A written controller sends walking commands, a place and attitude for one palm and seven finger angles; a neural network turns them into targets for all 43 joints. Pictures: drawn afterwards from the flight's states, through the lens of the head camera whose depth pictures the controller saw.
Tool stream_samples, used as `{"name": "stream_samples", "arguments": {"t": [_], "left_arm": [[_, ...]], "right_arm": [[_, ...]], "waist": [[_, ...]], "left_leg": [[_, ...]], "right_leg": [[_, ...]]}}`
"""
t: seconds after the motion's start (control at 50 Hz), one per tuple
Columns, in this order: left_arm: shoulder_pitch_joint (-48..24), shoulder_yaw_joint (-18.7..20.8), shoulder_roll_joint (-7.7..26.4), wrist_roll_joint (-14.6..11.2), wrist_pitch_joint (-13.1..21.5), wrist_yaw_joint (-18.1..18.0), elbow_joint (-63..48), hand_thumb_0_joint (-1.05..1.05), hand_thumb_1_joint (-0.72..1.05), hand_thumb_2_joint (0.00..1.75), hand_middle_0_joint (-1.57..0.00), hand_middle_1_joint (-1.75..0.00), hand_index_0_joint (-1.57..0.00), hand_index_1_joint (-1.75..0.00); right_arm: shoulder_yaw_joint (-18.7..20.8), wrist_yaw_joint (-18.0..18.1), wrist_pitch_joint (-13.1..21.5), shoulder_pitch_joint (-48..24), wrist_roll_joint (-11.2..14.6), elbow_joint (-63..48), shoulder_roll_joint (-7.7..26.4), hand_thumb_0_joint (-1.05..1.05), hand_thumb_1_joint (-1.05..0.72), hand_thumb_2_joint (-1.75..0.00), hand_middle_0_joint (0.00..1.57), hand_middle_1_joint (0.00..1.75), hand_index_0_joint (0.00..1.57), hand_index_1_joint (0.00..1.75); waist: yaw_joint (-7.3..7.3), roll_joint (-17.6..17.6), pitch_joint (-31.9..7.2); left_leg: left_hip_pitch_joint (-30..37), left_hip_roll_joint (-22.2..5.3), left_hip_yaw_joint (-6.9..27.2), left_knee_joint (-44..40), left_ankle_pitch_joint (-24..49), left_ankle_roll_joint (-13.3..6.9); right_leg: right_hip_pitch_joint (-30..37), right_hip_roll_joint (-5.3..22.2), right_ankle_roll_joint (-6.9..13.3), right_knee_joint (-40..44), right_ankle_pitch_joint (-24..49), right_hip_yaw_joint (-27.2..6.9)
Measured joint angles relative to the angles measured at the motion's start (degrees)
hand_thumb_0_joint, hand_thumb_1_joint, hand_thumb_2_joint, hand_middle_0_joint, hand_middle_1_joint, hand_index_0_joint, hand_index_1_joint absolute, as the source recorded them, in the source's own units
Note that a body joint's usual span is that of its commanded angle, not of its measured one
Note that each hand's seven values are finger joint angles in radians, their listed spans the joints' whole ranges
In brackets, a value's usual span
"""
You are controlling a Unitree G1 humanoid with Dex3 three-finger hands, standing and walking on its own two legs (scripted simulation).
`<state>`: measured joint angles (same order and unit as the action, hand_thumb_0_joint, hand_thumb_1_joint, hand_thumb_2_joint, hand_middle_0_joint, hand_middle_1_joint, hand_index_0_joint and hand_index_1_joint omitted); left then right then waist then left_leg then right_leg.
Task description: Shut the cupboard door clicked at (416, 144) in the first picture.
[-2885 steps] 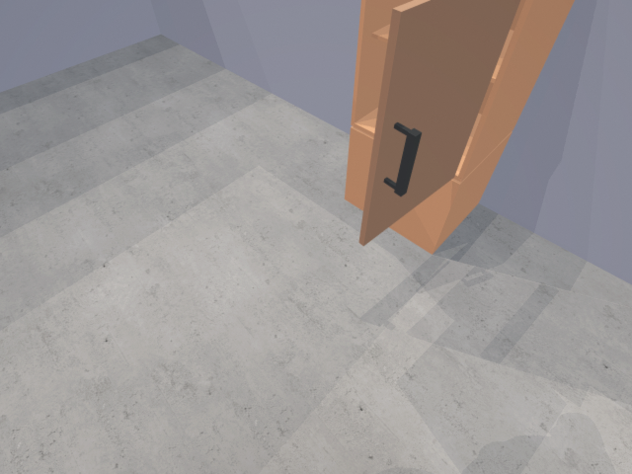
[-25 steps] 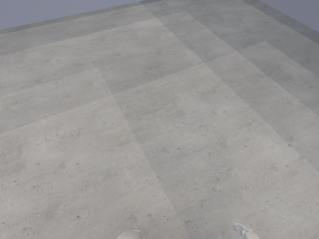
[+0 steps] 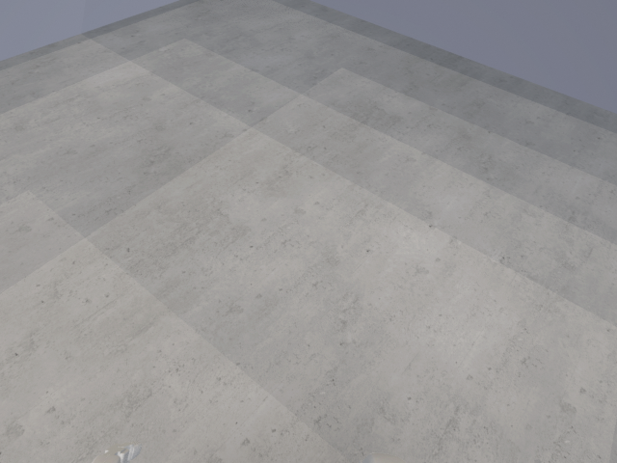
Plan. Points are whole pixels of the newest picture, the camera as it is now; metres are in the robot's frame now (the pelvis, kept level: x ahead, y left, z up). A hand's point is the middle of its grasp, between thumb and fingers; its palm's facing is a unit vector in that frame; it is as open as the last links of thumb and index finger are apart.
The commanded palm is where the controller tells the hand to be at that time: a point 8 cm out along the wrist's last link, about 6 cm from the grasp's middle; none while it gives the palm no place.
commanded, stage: turn to face it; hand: left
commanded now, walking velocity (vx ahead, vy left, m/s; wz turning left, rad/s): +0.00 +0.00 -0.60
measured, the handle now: out of the picture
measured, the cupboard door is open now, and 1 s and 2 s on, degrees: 44 44 44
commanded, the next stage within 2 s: none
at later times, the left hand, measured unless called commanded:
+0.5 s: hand out of the picture +0.12 +0.13 -0.17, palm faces -0.23 -0.95 -0.20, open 7.4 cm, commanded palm none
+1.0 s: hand (238, 425) +0.20 +0.11 -0.16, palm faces -0.54 -0.80 -0.25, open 7.4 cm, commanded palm none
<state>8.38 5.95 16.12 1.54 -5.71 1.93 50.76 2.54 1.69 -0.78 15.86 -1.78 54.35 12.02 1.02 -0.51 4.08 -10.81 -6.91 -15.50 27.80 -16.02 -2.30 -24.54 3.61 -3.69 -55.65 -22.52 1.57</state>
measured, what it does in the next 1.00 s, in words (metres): steps on the spot, turning right: right foot, then left foot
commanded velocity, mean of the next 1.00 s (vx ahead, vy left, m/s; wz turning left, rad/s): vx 0.00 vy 0.00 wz -0.60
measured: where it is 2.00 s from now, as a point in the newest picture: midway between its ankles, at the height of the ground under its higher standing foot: outside the picture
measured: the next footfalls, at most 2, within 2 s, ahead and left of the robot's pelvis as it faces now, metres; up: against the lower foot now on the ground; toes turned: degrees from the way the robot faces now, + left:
right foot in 0.14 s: +0.02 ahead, -0.15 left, +0.00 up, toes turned -11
left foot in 0.60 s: +0.09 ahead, +0.08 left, +0.00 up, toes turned -19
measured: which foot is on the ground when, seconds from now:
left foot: down 0.00-0.14, up 0.16-0.58, down 0.60-1.00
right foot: up 0.00-0.12, down 0.14-0.60, up 0.62-1.00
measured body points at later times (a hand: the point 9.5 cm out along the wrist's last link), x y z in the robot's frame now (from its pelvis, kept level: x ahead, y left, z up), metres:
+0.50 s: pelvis +0.00 -0.03 -0.01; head +0.04 -0.05 +0.44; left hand +0.13 +0.18 -0.15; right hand +0.02 -0.30 -0.15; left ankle +0.04 +0.11 -0.70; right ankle -0.02 -0.15 -0.74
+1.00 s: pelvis -0.01 -0.02 -0.01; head +0.02 -0.04 +0.44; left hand +0.23 +0.15 -0.14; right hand -0.11 -0.26 -0.15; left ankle +0.05 +0.09 -0.74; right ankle -0.09 -0.12 -0.72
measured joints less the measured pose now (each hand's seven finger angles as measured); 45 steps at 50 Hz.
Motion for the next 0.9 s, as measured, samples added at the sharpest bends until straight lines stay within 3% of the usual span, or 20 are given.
{"name": "stream_samples", "arguments": {"t": [0.08,0.14,0.18,0.22,0.3,0.38,0.48,0.54,0.58,0.6,0.66,0.74,0.82,0.9], "left_arm": [[-1.4,-1.2,-1.7,-0.1,0.6,0.1,-0.9,0.01,0.91,0.90,-0.20,-0.30,-0.19,-0.30],[-1.6,-2.1,-2.5,-0.1,2.0,0.2,-1.9,0.01,0.91,0.90,-0.20,-0.30,-0.19,-0.30],[-1.9,-2.9,-3.9,-0.2,3.2,-0.5,-1.6,0.01,0.91,0.90,-0.20,-0.30,-0.19,-0.30],[-1.4,-3.5,-5.2,-0.4,3.5,-1.1,-1.6,0.01,0.91,0.90,-0.20,-0.30,-0.20,-0.30],[0.2,-3.8,-6.3,-0.7,3.3,-1.7,-1.2,0.01,0.91,0.90,-0.21,-0.30,-0.20,-0.30],[1.5,-3.7,-6.4,-0.5,3.3,-1.5,-0.6,0.01,0.91,0.90,-0.21,-0.30,-0.20,-0.30],[3.2,-3.1,-6.0,-0.1,3.2,-1.2,-0.2,0.01,0.91,0.90,-0.21,-0.30,-0.20,-0.30],[4.2,-2.5,-5.1,0.0,2.9,-1.3,0.1,0.01,0.91,0.90,-0.21,-0.30,-0.20,-0.30],[5.0,-2.0,-4.4,-0.2,2.4,-1.4,0.5,0.01,0.91,0.90,-0.21,-0.30,-0.20,-0.30],[5.2,-1.8,-3.9,-0.5,2.0,-1.4,0.6,0.01,0.91,0.90,-0.21,-0.30,-0.20,-0.30],[4.8,-1.1,-2.0,-0.4,1.0,-1.2,1.5,0.01,0.91,0.90,-0.21,-0.30,-0.20,-0.30],[4.3,-0.2,-0.6,-0.1,0.5,-0.2,1.5,0.01,0.91,0.90,-0.20,-0.30,-0.20,-0.30],[3.6,0.2,0.0,-0.2,0.2,0.3,0.9,0.01,0.91,0.90,-0.20,-0.30,-0.19,-0.30],[2.4,0.0,-0.2,-0.2,0.0,0.5,0.5,0.01,0.91,0.90,-0.20,-0.30,-0.19,-0.30]], "right_arm": [[0.7,-0.5,-0.5,1.5,-0.1,1.2,1.3,0.01,-0.90,-0.90,0.20,0.29,0.20,0.30],[1.0,-1.0,-0.9,3.0,0.4,1.5,2.1,0.01,-0.90,-0.90,0.20,0.29,0.20,0.30],[1.3,-0.9,-2.2,2.2,0.6,1.8,3.1,0.01,-0.91,-0.90,0.20,0.29,0.20,0.30],[1.4,-0.7,-3.3,1.2,0.7,1.6,3.5,0.01,-0.91,-0.90,0.20,0.29,0.20,0.30],[1.2,-1.0,-3.3,-1.3,0.5,0.0,2.6,0.01,-0.91,-0.90,0.20,0.29,0.20,0.30],[1.0,-1.3,-2.8,-3.5,0.4,-1.9,1.2,0.01,-0.91,-0.90,0.20,0.29,0.20,0.30],[0.9,-1.1,-2.5,-6.2,0.7,-3.3,0.5,0.01,-0.91,-0.90,0.20,0.29,0.20,0.30],[0.7,-0.8,-2.0,-7.7,1.2,-4.2,0.2,0.01,-0.91,-0.90,0.20,0.29,0.20,0.30],[0.4,-0.6,-1.1,-8.2,1.4,-4.9,0.1,0.01,-0.91,-0.90,0.20,0.29,0.20,0.30],[0.2,-0.5,-0.5,-8.3,1.3,-5.2,0.0,0.01,-0.91,-0.90,0.20,0.29,0.20,0.30],[-0.9,-0.2,0.0,-8.1,0.5,-5.8,-0.9,0.01,-0.91,-0.90,0.20,0.29,0.20,0.30],[-1.8,0.2,-0.1,-6.5,0.1,-6.0,-1.3,0.01,-0.91,-0.90,0.20,0.29,0.20,0.30],[-1.7,0.2,-0.2,-5.0,0.1,-5.1,-1.3,0.01,-0.90,-0.90,0.20,0.29,0.20,0.30],[-1.1,-0.1,-0.3,-3.6,0.0,-3.8,-0.9,0.01,-0.90,-0.90,0.20,0.29,0.20,0.30]], "waist": [[1.21,1.5,0.3],[1.62,1.8,-0.4],[1.73,3.8,0.0],[1.91,4.7,0.3],[1.48,3.8,0.3],[0.59,2.4,0.3],[-1.38,0.8,0.3],[-2.56,-0.5,0.1],[-2.88,-1.1,-0.4],[-2.81,-1.5,-0.6],[-3.16,-3.2,0.4],[-3.08,-2.3,0.6],[-2.81,-1.2,0.6],[-2.08,-0.1,0.7]], "left_leg": [[-0.8,-2.0,-2.9,3.3,-1.8,1.4],[-3.1,-3.4,-4.3,9.5,-4.7,3.1],[-7.8,-2.9,2.3,20.2,-12.0,4.8],[-12.4,-0.7,8.1,30.5,-13.1,5.6],[-17.6,1.1,12.6,37.1,-6.8,7.2],[-18.5,1.9,14.9,33.6,-4.5,7.9],[-15.5,3.6,15.7,25.0,-6.9,7.7],[-11.9,5.3,15.6,16.6,-7.7,7.0],[-7.7,5.9,15.2,7.2,-3.6,6.5],[-6.7,5.9,14.8,4.4,-1.5,5.1],[-5.7,5.5,12.2,5.3,-1.1,1.6],[-3.0,3.4,10.2,2.1,0.0,1.1],[-1.6,1.8,7.9,0.1,0.7,1.3],[-1.2,0.3,5.2,0.3,0.4,1.9]], "right_leg": [[4.4,-0.8,1.5,10.2,-0.5,2.2],[9.7,-1.4,3.6,21.7,4.6,2.8],[8.6,-2.8,4.7,19.9,2.6,2.4],[8.7,-3.4,5.1,20.5,3.4,1.7],[9.9,-4.3,5.6,25.2,6.9,-0.7],[10.1,-5.0,5.7,27.7,8.8,-2.9],[8.9,-6.0,5.2,27.6,9.4,-5.8],[7.4,-6.6,4.3,26.2,9.1,-8.0],[5.9,-7.3,3.4,24.2,8.3,-9.5],[4.8,-7.6,3.3,22.2,7.2,-9.9],[0.1,-7.0,2.3,7.2,-4.0,-7.5],[-3.9,-5.3,0.7,-8.3,-3.7,-3.5],[-4.0,-3.0,-0.2,-10.3,-1.1,-2.3],[-1.4,-1.2,-0.2,-3.0,-1.3,-1.0]]}}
